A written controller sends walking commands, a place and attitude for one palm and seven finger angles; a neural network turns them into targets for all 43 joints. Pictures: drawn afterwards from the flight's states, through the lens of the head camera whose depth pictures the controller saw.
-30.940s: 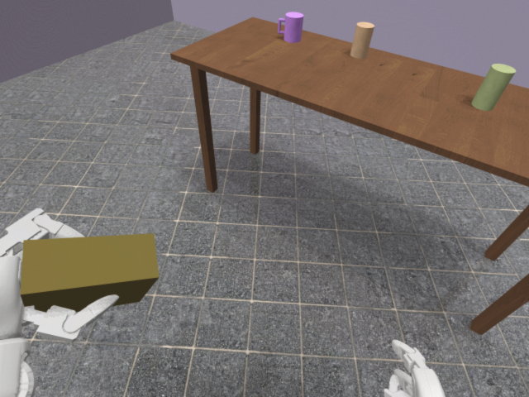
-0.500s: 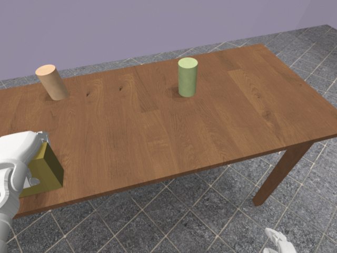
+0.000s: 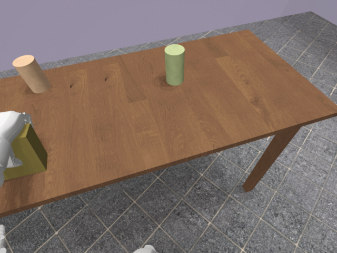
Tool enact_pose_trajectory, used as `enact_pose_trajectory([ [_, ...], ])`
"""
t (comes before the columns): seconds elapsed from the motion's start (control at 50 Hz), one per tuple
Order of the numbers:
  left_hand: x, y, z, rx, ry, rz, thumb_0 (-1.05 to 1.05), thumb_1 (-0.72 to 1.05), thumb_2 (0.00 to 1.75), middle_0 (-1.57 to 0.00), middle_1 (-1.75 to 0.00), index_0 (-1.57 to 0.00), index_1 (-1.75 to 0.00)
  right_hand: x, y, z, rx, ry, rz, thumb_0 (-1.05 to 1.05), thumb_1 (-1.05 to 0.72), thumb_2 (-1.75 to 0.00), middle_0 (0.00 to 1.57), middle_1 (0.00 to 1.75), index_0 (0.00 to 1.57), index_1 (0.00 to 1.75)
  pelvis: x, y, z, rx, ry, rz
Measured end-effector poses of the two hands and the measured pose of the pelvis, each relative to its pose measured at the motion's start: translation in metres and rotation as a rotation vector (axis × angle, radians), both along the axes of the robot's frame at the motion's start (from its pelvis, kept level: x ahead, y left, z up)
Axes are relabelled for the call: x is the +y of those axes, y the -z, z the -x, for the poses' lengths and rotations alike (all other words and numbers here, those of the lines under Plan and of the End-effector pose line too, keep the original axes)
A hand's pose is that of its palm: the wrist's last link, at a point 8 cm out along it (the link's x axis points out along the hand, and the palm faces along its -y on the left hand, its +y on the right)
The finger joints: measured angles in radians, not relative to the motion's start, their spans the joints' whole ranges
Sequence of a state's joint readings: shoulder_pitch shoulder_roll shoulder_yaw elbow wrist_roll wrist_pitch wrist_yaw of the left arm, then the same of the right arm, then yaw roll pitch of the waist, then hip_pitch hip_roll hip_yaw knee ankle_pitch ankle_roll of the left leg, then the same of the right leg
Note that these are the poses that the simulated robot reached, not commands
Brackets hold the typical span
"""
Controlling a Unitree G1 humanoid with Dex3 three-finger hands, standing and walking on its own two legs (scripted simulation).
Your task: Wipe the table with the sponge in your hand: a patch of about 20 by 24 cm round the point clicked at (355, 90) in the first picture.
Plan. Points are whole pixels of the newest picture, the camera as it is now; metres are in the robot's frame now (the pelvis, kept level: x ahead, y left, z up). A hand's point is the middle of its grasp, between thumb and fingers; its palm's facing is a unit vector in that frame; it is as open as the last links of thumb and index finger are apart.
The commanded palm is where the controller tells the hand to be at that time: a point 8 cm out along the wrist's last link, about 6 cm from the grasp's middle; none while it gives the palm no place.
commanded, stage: wipe forward along the first lane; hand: left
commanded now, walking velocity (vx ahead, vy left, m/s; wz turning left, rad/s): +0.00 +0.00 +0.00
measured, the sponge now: (17, 158) +0.31 +0.41 +0.03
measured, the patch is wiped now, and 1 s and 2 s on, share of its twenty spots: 0.30 0.35 0.45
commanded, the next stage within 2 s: slide across to the middle lane in 0.70 s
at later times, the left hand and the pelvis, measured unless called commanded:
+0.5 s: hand (16, 120) +0.40 +0.43 +0.08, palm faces -0.21 +0.02 -0.98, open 9.4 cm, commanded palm +0.40 +0.42 +0.11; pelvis +0.02 +0.02 +0.00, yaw -2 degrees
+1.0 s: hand (19, 110) +0.44 +0.44 +0.08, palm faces -0.18 +0.05 -0.98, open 9.4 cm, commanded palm +0.44 +0.40 +0.13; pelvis +0.04 +0.04 +0.00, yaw -2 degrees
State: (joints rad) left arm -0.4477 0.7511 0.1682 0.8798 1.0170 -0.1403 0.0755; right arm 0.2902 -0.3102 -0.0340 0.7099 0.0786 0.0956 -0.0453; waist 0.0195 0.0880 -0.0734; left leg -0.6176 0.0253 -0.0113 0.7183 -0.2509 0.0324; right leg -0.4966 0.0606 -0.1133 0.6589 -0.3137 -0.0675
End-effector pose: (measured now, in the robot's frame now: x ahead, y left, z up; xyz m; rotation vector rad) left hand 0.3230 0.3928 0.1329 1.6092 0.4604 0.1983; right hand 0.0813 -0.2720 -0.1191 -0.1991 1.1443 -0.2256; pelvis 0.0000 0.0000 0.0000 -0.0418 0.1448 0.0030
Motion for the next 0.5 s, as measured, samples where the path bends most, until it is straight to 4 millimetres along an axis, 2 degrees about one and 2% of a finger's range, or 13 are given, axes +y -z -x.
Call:
enact_pose_trajectory([
  [0.24,0.013,-0.004,-0.033,0.009,-0.026,-0.011,0.02,-0.54,1.16,-0.82,-1.35,-0.85,-1.38,-0.001,0.001,0.022,0.050,0.038,0.021,0.01,-0.90,-0.90,0.20,0.30,0.20,0.30,0.003,0.005,-0.001,0.040,0.012,0.012],
  [0.4,0.023,-0.005,-0.059,0.038,-0.023,-0.005,0.01,-0.54,1.16,-0.82,-1.36,-0.84,-1.39,0.001,-0.002,0.031,0.096,0.064,0.044,0.01,-0.90,-0.90,0.21,0.30,0.20,0.30,0.011,0.005,-0.009,0.070,0.023,0.020],
  [0.5,0.029,-0.002,-0.069,0.038,-0.001,0.008,0.01,-0.54,1.16,-0.82,-1.36,-0.85,-1.39,0.007,-0.003,0.032,0.133,0.074,0.047,0.01,-0.90,-0.90,0.21,0.30,0.20,0.30,0.018,0.004,-0.016,0.087,0.031,0.021],
])
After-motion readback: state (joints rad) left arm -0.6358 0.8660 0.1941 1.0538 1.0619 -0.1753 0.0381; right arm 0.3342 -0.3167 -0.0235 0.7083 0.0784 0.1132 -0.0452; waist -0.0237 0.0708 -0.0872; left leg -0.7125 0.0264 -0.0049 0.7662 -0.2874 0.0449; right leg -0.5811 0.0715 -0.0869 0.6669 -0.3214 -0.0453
